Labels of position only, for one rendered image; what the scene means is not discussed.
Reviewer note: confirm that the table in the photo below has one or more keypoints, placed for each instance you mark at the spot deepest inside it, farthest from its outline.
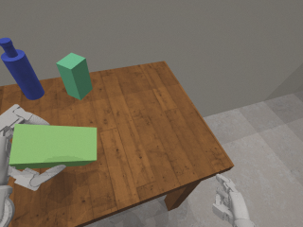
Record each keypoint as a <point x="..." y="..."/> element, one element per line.
<point x="151" y="142"/>

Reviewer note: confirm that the robot left hand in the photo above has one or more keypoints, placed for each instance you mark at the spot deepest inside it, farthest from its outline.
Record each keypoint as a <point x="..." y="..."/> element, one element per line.
<point x="28" y="178"/>

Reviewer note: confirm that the sponge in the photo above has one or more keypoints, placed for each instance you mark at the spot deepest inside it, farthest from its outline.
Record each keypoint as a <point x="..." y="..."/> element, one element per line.
<point x="45" y="146"/>

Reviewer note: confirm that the robot right hand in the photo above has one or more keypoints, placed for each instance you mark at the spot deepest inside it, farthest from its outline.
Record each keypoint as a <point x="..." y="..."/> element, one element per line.
<point x="234" y="206"/>

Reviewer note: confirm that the left robot forearm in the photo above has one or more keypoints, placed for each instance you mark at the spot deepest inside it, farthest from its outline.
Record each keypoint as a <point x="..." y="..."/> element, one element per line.
<point x="7" y="208"/>

